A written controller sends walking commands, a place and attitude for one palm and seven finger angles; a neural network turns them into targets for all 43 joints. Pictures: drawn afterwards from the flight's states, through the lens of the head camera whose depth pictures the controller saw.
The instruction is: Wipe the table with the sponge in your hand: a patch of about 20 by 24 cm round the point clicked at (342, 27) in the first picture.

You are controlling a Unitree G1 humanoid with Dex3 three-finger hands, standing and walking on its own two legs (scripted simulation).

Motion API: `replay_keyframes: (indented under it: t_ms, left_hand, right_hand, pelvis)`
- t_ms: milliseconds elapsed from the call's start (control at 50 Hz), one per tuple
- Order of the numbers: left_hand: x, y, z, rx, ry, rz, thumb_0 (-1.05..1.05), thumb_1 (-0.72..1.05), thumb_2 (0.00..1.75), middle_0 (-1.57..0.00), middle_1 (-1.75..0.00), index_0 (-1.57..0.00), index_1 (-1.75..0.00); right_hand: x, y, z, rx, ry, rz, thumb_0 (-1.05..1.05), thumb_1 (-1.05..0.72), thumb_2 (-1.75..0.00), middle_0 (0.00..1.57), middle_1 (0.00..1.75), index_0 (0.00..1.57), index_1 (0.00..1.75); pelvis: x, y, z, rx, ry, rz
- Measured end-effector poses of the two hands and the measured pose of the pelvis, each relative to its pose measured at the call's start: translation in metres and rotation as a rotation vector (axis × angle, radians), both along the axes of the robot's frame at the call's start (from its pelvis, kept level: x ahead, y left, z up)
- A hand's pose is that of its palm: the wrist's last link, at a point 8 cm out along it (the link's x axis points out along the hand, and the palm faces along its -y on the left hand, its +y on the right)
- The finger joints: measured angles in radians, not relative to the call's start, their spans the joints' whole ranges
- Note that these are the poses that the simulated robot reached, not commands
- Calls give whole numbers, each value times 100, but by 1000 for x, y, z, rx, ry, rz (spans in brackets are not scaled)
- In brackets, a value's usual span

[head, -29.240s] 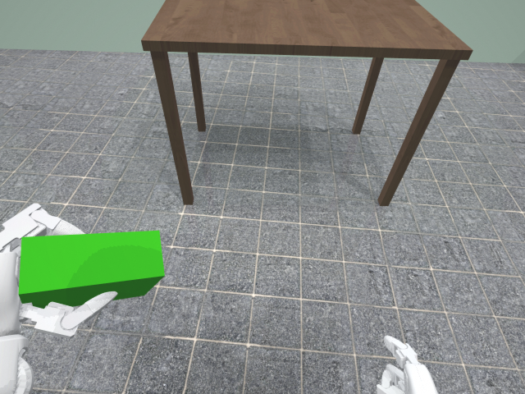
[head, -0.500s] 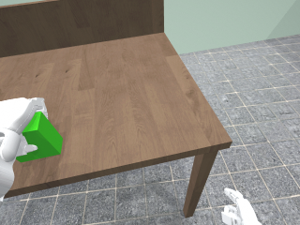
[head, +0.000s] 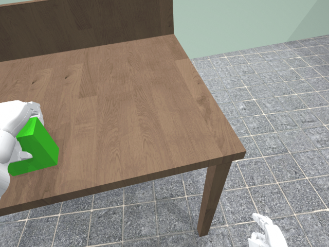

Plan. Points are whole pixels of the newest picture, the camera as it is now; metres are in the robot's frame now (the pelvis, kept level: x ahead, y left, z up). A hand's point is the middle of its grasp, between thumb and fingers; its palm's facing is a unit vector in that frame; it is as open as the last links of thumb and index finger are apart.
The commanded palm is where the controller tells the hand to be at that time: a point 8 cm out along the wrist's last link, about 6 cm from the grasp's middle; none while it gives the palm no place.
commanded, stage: wipe forward along the first lane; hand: left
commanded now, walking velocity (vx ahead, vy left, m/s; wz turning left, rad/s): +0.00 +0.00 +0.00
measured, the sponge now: (29, 153) +0.27 +0.38 +0.10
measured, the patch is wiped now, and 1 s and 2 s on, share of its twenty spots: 0.15 0.15 0.20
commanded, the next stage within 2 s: slide across to the middle lane in 1.56 s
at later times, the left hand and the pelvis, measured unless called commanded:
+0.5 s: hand (25, 121) +0.32 +0.38 +0.16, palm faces -0.15 +0.00 -0.99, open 9.4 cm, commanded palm +0.32 +0.38 +0.17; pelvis -0.01 -0.02 -0.01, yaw +0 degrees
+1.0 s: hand (23, 109) +0.36 +0.41 +0.16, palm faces -0.18 -0.01 -0.98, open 9.4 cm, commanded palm +0.37 +0.41 +0.17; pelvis -0.01 -0.01 -0.02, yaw -1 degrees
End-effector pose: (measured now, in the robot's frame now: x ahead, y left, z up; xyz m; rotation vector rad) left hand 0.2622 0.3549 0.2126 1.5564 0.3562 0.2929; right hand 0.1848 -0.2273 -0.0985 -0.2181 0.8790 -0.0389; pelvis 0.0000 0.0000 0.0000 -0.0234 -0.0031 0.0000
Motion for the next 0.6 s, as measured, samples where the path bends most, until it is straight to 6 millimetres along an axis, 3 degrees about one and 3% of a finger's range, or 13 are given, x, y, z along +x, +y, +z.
replay_keyframes:
  t_ms: [400, 600]
  left_hand:
    - [41, 16, 0, 0, 109, -7, -1, -52, 114, -85, -137, -84, -138]
    - [54, 25, 0, -1, 114, 2, 0, -53, 115, -86, -136, -85, -138]
  right_hand:
    - [-73, -50, -22, -59, 166, -117, 0, -90, -90, 20, 30, 20, 30]
    - [-100, -62, -30, -67, 238, -159, 0, -90, -90, 20, 30, 20, 30]
  pelvis:
    - [-9, -14, -6, -1, 42, -1]
    - [-11, -18, -10, -2, 79, -9]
